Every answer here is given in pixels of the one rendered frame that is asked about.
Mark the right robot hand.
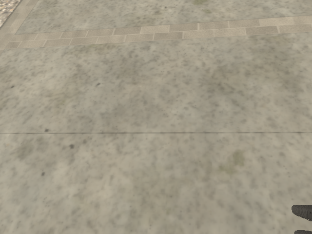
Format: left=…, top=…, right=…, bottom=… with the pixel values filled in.
left=292, top=205, right=312, bottom=234

